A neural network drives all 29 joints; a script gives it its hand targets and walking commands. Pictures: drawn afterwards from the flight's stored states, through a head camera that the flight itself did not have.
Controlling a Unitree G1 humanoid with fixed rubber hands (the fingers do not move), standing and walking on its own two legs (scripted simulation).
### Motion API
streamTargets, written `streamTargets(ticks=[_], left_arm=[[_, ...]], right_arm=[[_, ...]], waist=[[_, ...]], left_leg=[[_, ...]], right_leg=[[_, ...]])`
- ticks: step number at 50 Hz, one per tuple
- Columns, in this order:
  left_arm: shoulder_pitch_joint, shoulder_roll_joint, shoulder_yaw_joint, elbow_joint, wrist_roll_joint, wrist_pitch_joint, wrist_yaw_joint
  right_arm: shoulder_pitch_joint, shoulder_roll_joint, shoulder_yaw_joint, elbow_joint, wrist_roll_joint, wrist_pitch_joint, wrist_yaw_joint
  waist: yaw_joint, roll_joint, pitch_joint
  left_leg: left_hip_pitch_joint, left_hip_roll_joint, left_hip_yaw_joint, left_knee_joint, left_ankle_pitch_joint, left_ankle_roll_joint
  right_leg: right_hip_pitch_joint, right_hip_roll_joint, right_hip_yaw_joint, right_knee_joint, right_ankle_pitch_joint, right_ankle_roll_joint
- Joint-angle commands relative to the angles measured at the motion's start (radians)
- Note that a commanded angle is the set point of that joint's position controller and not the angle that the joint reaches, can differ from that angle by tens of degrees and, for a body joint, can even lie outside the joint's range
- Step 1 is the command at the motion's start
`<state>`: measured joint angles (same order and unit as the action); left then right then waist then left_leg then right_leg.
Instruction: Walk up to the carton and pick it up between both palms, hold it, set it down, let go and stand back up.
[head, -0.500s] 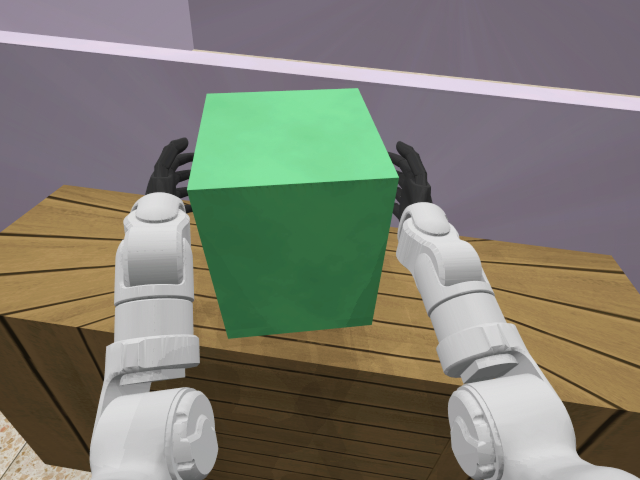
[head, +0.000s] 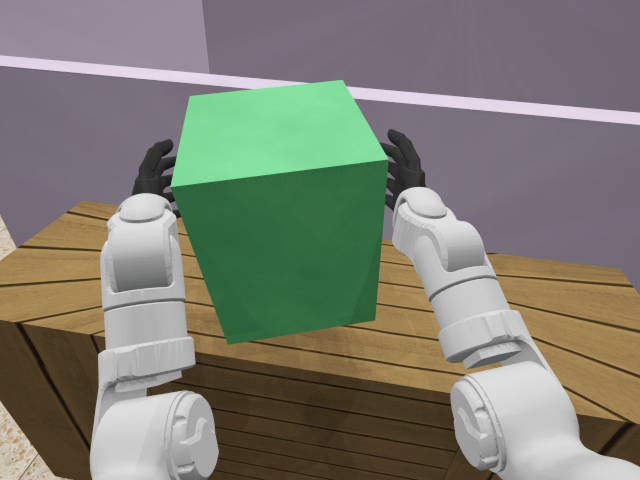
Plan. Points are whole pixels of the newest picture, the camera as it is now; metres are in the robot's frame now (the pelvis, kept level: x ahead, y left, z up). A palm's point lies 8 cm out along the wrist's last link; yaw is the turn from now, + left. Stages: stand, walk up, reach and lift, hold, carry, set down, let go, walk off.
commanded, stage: hold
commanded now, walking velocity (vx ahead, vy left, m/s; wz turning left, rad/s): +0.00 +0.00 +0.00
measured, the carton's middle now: (285, 211) +0.41 +0.02 +0.21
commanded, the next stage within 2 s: none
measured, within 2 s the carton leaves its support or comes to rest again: neither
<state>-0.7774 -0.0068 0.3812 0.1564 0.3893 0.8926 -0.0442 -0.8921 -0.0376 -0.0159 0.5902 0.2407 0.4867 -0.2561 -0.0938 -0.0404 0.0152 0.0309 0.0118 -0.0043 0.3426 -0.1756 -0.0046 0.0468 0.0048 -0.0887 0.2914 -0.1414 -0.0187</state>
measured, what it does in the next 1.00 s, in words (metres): stands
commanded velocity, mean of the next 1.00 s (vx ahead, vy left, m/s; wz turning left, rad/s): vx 0.00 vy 0.00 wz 0.00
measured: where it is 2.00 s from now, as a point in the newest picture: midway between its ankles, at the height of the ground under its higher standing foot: outside the picture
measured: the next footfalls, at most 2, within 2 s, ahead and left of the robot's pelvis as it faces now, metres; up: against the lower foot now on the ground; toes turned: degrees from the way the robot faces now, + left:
none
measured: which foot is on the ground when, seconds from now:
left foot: down 0.00-1.00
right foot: down 0.00-1.00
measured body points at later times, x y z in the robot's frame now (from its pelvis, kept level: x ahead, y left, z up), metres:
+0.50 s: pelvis +0.00 -0.01 +0.00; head -0.08 +0.00 +0.44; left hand +0.38 +0.16 +0.27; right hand +0.38 -0.13 +0.28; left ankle +0.02 +0.12 -0.75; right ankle +0.03 -0.10 -0.75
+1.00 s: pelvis +0.00 -0.01 +0.00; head -0.08 +0.01 +0.44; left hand +0.38 +0.16 +0.27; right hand +0.38 -0.13 +0.27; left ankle +0.02 +0.12 -0.75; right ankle +0.03 -0.10 -0.75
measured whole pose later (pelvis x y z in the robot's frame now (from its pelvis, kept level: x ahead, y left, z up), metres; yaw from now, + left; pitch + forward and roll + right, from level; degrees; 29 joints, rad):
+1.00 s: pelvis +0.00 -0.01 +0.00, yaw +0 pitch -11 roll +0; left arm -0.82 0.02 0.41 0.19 0.40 0.90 -0.09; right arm -0.92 -0.03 -0.02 0.55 0.24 0.57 -0.30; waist -0.10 -0.03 0.00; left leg 0.02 0.01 -0.01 0.34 -0.17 -0.01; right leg 0.03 0.01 -0.10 0.30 -0.15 -0.02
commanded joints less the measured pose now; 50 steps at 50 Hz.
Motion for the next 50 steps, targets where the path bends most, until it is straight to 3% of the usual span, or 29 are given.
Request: streamTargets(ticks=[1,8,14,32,50], left_arm=[[-0.818,-0.499,-0.457,-0.083,-0.216,-0.089,-0.184],[-0.840,-0.457,-0.379,0.005,-0.209,-0.105,-0.201],[-0.847,-0.426,-0.342,0.020,-0.202,-0.109,-0.217],[-0.825,-0.434,-0.398,-0.095,-0.222,-0.087,-0.228],[-0.820,-0.444,-0.393,-0.087,-0.210,-0.079,-0.221]], right_arm=[[-0.783,0.539,0.206,-0.257,0.077,-0.030,0.138],[-0.807,0.563,0.208,-0.199,0.074,-0.007,0.133],[-0.813,0.567,0.225,-0.204,0.101,0.000,0.124],[-0.768,0.546,0.255,-0.305,0.141,0.027,0.097],[-0.774,0.536,0.251,-0.287,0.126,0.027,0.119]], waist=[[-0.034,0.103,-0.349],[-0.012,0.071,-0.363],[0.004,0.057,-0.387],[-0.028,0.096,-0.408],[-0.011,0.091,-0.391]], left_leg=[[-0.156,-0.046,0.049,-0.101,0.076,-0.028],[-0.192,-0.053,0.046,-0.110,0.035,-0.007],[-0.168,-0.064,0.047,-0.092,0.074,-0.003],[-0.108,-0.067,0.035,-0.058,0.186,-0.036],[-0.138,-0.057,0.044,-0.079,0.169,-0.033]], right_leg=[[0.180,0.058,0.019,0.001,0.048,0.044],[0.199,0.052,0.023,0.005,0.067,0.051],[0.194,0.049,0.021,0.000,0.102,0.060],[0.198,0.051,0.014,0.010,0.186,0.068],[0.207,0.065,0.017,0.015,0.134,0.051]])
